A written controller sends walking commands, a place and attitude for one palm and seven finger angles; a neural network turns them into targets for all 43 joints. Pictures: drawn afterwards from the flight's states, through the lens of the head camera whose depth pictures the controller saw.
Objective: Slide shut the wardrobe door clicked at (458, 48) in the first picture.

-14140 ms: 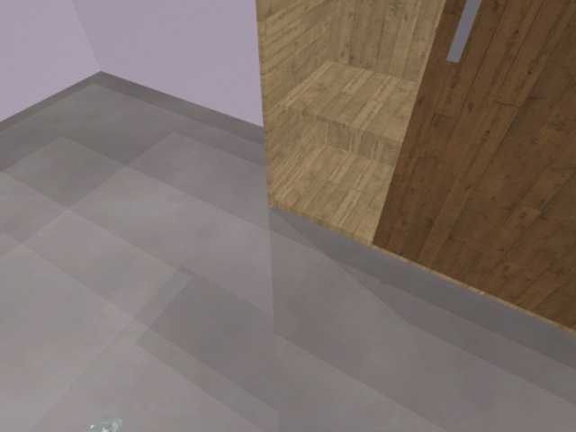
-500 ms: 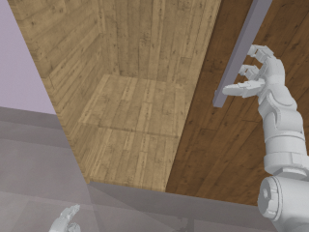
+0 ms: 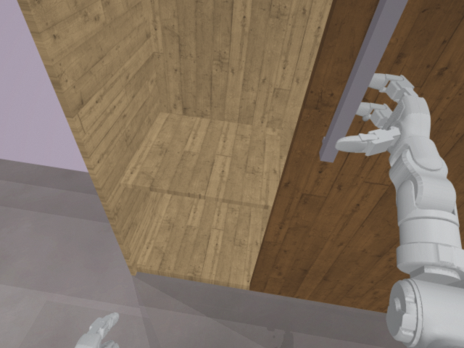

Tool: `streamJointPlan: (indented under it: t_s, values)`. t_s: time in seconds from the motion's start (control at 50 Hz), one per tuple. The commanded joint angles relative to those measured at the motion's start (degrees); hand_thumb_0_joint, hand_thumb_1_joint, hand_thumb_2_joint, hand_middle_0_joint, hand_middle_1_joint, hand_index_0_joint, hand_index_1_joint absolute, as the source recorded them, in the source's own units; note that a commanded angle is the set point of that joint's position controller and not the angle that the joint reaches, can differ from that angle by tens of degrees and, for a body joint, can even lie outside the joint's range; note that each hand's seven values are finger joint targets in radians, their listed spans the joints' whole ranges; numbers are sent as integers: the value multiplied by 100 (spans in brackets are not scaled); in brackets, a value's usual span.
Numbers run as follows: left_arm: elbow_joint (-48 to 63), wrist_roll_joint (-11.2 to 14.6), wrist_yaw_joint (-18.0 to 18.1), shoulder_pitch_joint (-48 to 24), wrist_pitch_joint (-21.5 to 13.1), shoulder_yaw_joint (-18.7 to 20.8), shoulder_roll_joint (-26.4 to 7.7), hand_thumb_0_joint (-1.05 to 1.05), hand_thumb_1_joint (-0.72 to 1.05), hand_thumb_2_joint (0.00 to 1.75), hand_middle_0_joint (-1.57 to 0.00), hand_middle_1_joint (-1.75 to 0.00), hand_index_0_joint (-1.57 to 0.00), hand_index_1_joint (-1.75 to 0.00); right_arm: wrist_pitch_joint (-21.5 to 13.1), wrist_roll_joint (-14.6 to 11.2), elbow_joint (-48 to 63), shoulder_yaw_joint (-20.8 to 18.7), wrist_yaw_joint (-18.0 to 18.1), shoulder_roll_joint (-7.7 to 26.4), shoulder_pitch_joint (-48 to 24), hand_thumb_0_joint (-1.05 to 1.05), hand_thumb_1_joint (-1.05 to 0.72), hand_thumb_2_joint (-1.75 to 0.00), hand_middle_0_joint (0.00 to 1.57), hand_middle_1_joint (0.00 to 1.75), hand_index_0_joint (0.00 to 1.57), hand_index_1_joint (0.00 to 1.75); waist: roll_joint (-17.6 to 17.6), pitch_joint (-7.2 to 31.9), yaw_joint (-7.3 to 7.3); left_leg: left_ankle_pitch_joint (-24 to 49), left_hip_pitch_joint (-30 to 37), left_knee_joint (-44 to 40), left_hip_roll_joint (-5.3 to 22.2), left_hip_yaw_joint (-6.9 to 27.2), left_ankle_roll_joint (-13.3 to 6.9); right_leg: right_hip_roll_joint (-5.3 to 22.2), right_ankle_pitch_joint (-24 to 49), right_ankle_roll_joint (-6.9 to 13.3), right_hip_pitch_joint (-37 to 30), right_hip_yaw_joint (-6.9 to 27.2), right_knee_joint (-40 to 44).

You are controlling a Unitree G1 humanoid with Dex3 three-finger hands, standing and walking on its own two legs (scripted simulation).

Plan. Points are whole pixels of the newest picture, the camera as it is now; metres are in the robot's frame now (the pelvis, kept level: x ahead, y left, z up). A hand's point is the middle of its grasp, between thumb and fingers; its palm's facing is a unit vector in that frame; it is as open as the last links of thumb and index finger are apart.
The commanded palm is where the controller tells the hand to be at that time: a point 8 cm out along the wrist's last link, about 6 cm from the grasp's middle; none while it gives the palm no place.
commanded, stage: slide the fingers in behind the handle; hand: right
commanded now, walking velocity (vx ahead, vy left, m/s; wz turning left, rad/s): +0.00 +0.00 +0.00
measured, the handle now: (353, 82) +0.49 -0.14 +0.26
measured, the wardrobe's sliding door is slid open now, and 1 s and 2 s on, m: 0.50 0.50 0.50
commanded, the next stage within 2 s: move the hooked fingers beside the handle in 0.06 s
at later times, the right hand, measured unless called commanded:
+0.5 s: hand (363, 119) +0.42 -0.15 +0.24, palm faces +0.08 +1.00 -0.01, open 14.2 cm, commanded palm +0.39 -0.20 +0.23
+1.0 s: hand (371, 118) +0.42 -0.16 +0.24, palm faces +0.07 +1.00 -0.02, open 14.0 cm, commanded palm +0.39 -0.22 +0.23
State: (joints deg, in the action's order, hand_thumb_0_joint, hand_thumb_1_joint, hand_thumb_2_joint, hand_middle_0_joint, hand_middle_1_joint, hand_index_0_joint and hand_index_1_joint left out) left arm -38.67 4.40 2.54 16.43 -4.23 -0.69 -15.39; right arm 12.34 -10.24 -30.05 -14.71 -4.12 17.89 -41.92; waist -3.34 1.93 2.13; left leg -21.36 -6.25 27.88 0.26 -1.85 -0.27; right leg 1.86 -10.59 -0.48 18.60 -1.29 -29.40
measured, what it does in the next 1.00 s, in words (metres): stands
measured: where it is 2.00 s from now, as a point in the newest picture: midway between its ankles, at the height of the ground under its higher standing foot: outside the picture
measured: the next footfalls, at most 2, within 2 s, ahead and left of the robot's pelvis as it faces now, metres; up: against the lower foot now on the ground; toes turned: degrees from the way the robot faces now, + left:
none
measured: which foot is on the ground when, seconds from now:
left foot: down 0.00-1.00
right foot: down 0.00-1.00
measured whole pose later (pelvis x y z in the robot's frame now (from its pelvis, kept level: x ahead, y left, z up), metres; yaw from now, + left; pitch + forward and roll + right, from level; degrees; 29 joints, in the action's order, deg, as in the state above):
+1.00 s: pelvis +0.00 +0.00 +0.00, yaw +0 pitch +0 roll +0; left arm -38.6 4.3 2.9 15.4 -3.5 -1.0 -15.8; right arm 13.7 -10.8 -28.9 -15.2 -5.1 19.3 -41.2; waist -3.3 1.8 2.0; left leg -21.1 -5.6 27.0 0.2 -2.2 -0.5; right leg 1.8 -10.2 -0.7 18.1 -0.8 -28.6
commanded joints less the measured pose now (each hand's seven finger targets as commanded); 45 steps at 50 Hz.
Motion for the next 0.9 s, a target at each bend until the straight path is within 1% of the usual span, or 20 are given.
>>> streamJointPlan:
  t_s: [0.0,0.06,0.08,0.16,0.26,0.34,0.4,0.42,0.46,0.48,0.5,0.54,0.58,0.64,0.68,0.7,0.76,0.84,0.86,0.88]
  values:
    - [894,20,28,-712,-350,237,-646,0,90,90,-20,-30,-20,-30,-290,-71,1763,139,101,750,-2902,0,50,-30,30,120,30,120,76,1661,-29,2287,-1029,-423,-223,-111,-75,-219,1204,323,-2170,164,56]
    - [844,5,20,-748,-326,232,-647,0,90,90,-20,-30,-20,-30,-181,-71,1760,113,241,690,-2872,0,50,-30,30,120,30,120,318,1603,-37,2281,-1046,-451,-235,-112,-63,-211,1188,332,-2148,174,64]
    - [840,-5,33,-768,-310,230,-655,0,90,90,-20,-30,-20,-30,-172,-56,1870,140,256,727,-2948,0,50,-30,30,120,30,120,273,1647,-25,2236,-1020,-447,-223,-106,-70,-206,1166,324,-2174,184,87]
    - [816,6,22,-849,-293,202,-608,0,90,90,-20,-30,-20,-30,-169,-16,1847,455,318,379,-3183,0,50,-30,30,120,30,120,209,1564,37,2115,-1156,-472,-228,-92,-78,-209,1082,318,-2241,204,71]
    - [775,-22,46,-840,-240,175,-637,0,90,90,-20,-30,-20,-30,-198,-22,1579,193,310,684,-3144,0,50,-30,30,120,30,120,486,1580,-2,2212,-972,-468,-204,-82,-70,-233,1068,323,-2089,194,105]
    - [768,-43,49,-845,-222,148,-600,0,90,90,-20,-30,-20,-30,-241,-2,1557,287,272,668,-3261,0,50,-30,30,120,30,120,153,1543,-15,2126,-921,-490,-169,-84,-111,-260,1051,300,-2086,200,89]
    - [782,-23,60,-818,-233,163,-628,0,90,90,-20,-30,-20,-30,-235,-46,1412,139,241,786,-3211,0,50,-30,30,120,30,120,359,1551,-1,2176,-984,-480,-195,-84,-81,-238,1048,310,-2082,212,106]
    - [809,-16,62,-825,-242,167,-620,0,90,90,-20,-30,-20,-30,-228,-52,1405,252,209,661,-3225,0,50,-30,30,120,30,120,323,1544,16,2138,-1026,-478,-199,-81,-70,-243,1020,313,-2081,203,105]
    - [802,-24,54,-781,-255,189,-653,0,90,90,-20,-30,-20,-30,-256,-45,1363,-24,209,925,-3065,0,50,-30,30,120,30,120,502,1652,-45,2368,-897,-475,-199,-67,-62,-245,1166,340,-2049,187,78]
    - [828,-35,55,-795,-249,190,-660,0,90,90,-20,-30,-20,-30,-271,-43,1523,-89,184,1053,-3038,0,50,-30,30,120,30,120,306,1752,-81,2480,-785,-450,-177,-57,-77,-263,1258,330,-2079,172,80]
    - [858,-26,50,-817,-254,181,-625,0,90,90,-20,-30,-20,-30,-273,-36,1599,15,153,920,-3040,0,50,-30,30,120,30,120,238,1748,-63,2504,-822,-444,-181,-71,-72,-267,1296,328,-2133,158,70]
    - [845,-33,38,-781,-234,186,-634,0,90,90,-20,-30,-20,-30,-229,-47,1483,-47,141,969,-2686,0,50,-30,30,120,30,120,444,1681,-115,2503,-704,-470,-185,-95,-85,-275,1293,339,-2000,165,58]
    - [852,-15,58,-800,-211,194,-681,0,90,90,-20,-30,-20,-30,-187,-77,1429,-265,115,1240,-2690,0,50,-30,30,120,30,120,488,1516,-110,2472,-769,-492,-185,-74,-46,-260,1146,341,-1869,121,99]
    - [825,-17,68,-748,-205,179,-668,0,90,90,-20,-30,-20,-30,-161,-63,1431,-56,89,1094,-2838,0,50,-30,30,120,30,120,357,1361,-64,2209,-844,-548,-177,-87,-68,-262,996,336,-1841,138,119]
    - [855,-10,85,-749,-211,203,-707,0,90,90,-20,-30,-20,-30,-162,-60,1448,-304,94,1376,-2791,0,50,-30,30,120,30,120,336,1510,-87,2234,-855,-533,-188,-54,-53,-251,1014,340,-1892,134,130]
    - [862,-6,89,-745,-227,193,-680,0,90,90,-20,-30,-20,-30,-173,-76,1472,-131,64,1186,-2920,0,50,-30,30,120,30,120,321,1483,-36,2248,-894,-536,-190,-50,-42,-260,1022,343,-1913,130,126]
    - [812,5,102,-667,-218,209,-725,0,90,90,-20,-30,-20,-30,-200,-56,1290,-342,50,1467,-2808,0,50,-30,30,120,30,120,390,1441,-43,2226,-890,-568,-195,-34,-37,-248,979,351,-1846,127,122]
    - [823,-8,103,-638,-234,213,-709,0,90,90,-20,-30,-20,-30,-258,-66,1336,-126,-30,1272,-2852,0,50,-30,30,120,30,120,121,1552,-30,2293,-833,-537,-174,-51,-71,-261,1102,340,-1942,128,91]
    - [821,4,95,-596,-247,237,-741,0,90,90,-20,-30,-20,-30,-275,-64,1319,-321,-27,1451,-2842,0,50,-30,30,120,30,120,336,1635,-25,2432,-845,-527,-200,-45,-47,-251,1175,354,-1986,139,77]
    - [847,-6,96,-620,-251,232,-741,0,90,90,-20,-30,-20,-30,-273,-92,1369,-301,-55,1428,-2783,0,50,-30,30,120,30,120,321,1670,-47,2514,-782,-497,-193,-51,-50,-263,1225,356,-1971,138,85]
